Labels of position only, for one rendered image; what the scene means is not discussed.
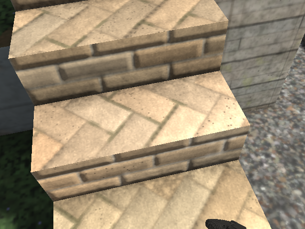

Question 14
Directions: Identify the robot right hand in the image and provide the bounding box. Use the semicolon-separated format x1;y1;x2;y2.
205;219;247;229

